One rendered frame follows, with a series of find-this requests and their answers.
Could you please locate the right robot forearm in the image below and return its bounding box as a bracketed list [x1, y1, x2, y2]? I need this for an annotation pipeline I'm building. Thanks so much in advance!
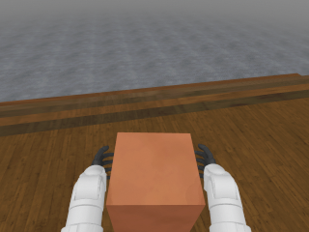
[204, 163, 252, 232]

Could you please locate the left robot hand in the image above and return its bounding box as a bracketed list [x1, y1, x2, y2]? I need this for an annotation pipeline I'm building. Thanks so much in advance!
[91, 145, 114, 180]

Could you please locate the right robot hand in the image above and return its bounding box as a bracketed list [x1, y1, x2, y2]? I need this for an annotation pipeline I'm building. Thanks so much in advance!
[194, 143, 216, 179]

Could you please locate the carton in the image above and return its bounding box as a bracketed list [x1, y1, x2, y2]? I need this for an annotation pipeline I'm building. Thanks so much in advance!
[106, 132, 206, 232]

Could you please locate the left robot forearm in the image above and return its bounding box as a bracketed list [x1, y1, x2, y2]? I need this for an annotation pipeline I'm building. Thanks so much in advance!
[61, 165, 107, 232]

